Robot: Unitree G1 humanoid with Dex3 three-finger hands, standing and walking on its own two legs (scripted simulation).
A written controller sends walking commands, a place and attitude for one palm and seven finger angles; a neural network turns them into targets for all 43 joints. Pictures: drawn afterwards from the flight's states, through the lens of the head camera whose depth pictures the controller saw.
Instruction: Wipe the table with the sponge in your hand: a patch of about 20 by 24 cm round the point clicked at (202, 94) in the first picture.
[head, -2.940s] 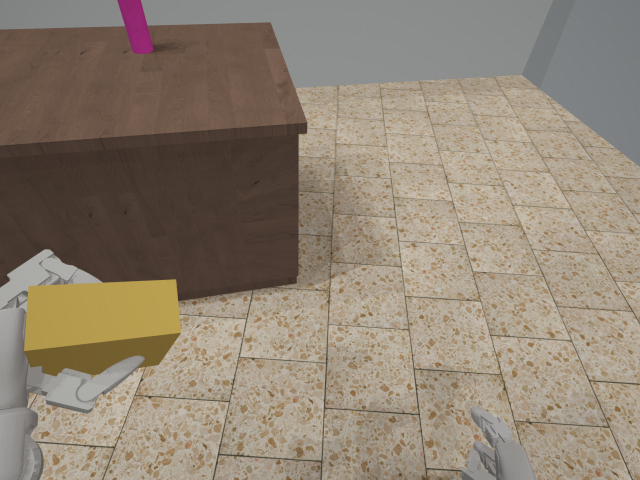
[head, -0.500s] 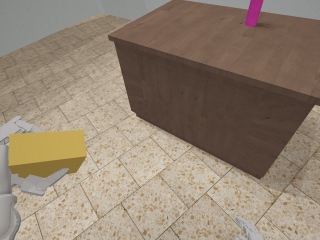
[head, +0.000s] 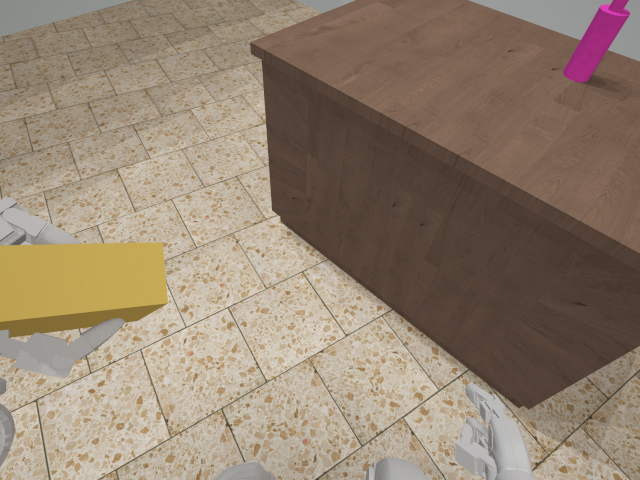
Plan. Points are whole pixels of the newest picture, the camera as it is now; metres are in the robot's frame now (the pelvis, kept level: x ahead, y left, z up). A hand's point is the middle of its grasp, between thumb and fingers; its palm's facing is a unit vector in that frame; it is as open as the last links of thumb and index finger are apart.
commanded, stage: turn to face it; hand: left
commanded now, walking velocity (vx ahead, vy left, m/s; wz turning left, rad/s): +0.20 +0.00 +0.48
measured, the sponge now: (102, 290) +0.25 +0.21 +0.17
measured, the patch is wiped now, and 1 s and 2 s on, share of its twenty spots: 0.00 0.00 0.00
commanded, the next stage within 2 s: none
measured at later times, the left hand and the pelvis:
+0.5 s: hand (217, 250) +0.29 +0.12 +0.18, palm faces +0.30 -0.87 -0.40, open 9.6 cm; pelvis +0.04 -0.08 +0.01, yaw -5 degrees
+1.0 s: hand (264, 263) +0.27 +0.07 +0.19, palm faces +0.11 -0.89 -0.45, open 9.7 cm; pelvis -0.01 -0.08 +0.01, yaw -22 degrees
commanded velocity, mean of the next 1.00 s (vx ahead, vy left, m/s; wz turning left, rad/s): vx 0.00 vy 0.00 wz -0.59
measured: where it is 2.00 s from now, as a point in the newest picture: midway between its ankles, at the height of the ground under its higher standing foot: outside the picture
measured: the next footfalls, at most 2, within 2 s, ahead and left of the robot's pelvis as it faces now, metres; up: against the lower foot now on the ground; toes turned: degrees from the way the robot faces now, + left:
right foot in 0.30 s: +0.14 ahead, -0.15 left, +0.00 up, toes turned -7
left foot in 0.80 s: +0.07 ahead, +0.06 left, +0.00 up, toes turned -10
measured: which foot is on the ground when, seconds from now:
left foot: down 0.00-0.32, up 0.34-0.78, down 0.80-1.00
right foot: up 0.00-0.28, down 0.30-0.82, up 0.84-1.00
